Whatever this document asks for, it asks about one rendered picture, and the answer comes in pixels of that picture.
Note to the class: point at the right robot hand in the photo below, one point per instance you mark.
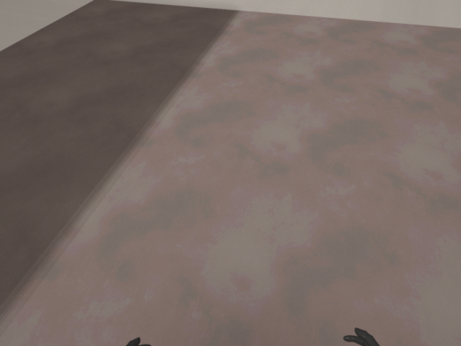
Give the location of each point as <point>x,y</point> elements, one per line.
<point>363,338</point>

